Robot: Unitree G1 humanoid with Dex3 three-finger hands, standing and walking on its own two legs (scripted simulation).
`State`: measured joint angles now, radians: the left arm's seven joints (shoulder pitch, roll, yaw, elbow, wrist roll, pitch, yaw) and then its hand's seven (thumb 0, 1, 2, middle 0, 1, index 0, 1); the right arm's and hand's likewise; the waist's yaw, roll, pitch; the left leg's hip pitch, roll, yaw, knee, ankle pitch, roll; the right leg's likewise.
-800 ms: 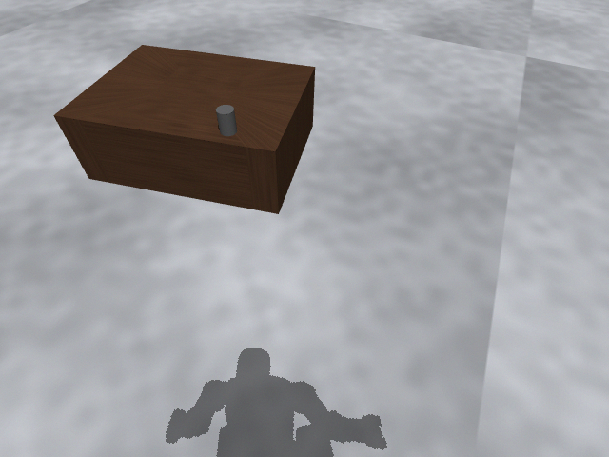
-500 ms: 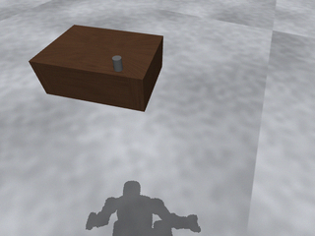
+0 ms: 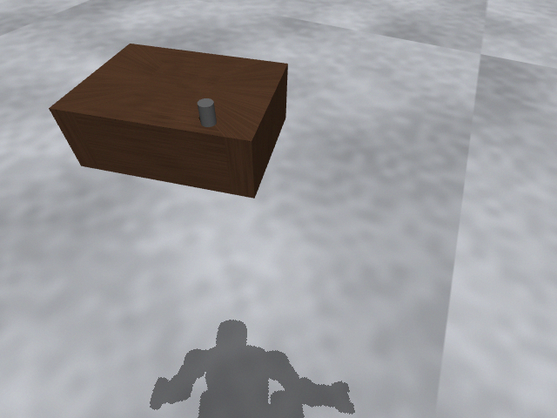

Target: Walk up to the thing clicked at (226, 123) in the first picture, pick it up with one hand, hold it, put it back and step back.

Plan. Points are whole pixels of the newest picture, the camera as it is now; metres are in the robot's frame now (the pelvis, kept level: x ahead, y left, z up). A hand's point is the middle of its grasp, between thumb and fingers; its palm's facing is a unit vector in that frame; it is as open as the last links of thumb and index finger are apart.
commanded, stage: stand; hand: left
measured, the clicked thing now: (207, 112) +1.36 +0.33 -0.37
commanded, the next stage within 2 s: walk up in 0.32 s
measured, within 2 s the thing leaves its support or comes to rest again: neither
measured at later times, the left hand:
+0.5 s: hand out of the picture +0.06 +0.30 -0.15, palm faces +0.00 -0.93 -0.38, open 7.4 cm
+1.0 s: hand (78, 320) +0.31 +0.38 -0.14, palm faces -0.17 -0.91 -0.39, open 7.4 cm
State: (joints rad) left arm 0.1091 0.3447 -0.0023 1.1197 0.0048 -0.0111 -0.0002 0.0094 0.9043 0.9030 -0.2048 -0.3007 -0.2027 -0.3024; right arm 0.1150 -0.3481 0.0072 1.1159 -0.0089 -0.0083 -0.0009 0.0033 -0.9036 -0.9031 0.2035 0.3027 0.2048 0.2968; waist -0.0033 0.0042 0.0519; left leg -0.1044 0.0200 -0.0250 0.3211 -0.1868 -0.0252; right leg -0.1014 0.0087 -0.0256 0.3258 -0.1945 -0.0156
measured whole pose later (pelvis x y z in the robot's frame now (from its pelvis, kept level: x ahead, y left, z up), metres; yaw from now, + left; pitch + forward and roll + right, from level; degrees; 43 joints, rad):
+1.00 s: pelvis +0.20 +0.11 -0.01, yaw -6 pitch -3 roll +1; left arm 0.24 0.43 0.05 0.93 0.01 -0.05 -0.07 0.01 0.91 0.90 -0.20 -0.30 -0.20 -0.30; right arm 0.36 -0.41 -0.08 0.88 -0.03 -0.05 0.08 0.00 -0.90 -0.90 0.21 0.30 0.21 0.30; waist -0.05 0.01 0.06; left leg -0.06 0.01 0.13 0.43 -0.33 0.04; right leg -0.47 -0.07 -0.03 0.69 -0.23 -0.02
